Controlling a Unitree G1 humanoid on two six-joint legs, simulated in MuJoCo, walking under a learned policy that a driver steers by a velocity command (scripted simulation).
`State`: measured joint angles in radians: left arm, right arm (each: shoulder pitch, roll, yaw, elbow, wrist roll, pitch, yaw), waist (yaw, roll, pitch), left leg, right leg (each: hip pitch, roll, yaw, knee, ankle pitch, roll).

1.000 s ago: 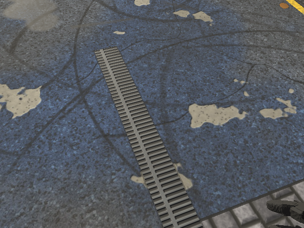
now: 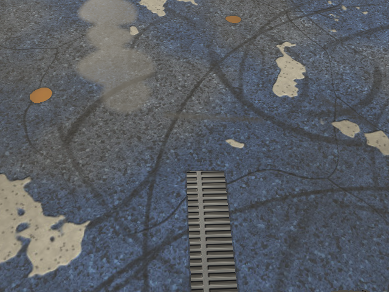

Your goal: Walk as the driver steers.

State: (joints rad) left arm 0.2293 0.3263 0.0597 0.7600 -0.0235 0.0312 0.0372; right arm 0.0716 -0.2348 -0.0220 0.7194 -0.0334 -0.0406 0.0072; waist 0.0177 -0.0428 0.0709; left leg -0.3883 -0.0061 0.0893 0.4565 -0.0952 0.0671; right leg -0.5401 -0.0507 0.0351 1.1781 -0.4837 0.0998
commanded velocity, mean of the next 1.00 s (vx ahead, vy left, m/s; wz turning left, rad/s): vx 0.03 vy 0.00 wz -0.82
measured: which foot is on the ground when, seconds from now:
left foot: down 0.00-0.26, up 0.28-0.66, down 0.68-1.00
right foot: up 0.00-0.24, down 0.26-0.68, up 0.70-1.00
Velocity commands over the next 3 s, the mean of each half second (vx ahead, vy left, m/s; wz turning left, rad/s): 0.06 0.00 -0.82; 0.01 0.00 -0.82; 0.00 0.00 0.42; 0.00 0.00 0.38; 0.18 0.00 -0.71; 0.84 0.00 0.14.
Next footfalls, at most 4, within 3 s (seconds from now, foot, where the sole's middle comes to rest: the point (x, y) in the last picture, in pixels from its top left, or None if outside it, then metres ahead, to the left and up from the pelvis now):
0.26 right None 0.08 -0.16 -0.77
0.68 left None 0.21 0.02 -0.77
1.08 right None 0.00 -0.16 -0.77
1.48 left None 0.19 0.02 -0.77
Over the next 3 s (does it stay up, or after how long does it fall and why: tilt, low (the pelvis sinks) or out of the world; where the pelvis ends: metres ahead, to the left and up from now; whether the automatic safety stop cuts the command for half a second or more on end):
stays up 0.35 -0.35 -0.01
